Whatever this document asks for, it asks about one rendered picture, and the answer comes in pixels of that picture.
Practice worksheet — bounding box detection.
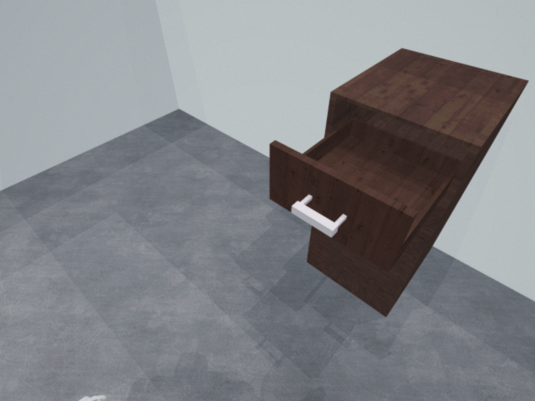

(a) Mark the handle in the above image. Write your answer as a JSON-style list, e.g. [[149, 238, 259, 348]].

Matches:
[[291, 195, 347, 238]]

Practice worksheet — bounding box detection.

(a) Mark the cabinet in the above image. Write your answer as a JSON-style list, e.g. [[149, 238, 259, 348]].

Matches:
[[307, 48, 528, 317]]

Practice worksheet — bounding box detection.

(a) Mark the drawer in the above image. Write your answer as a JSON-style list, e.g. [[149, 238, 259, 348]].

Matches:
[[269, 118, 462, 272]]

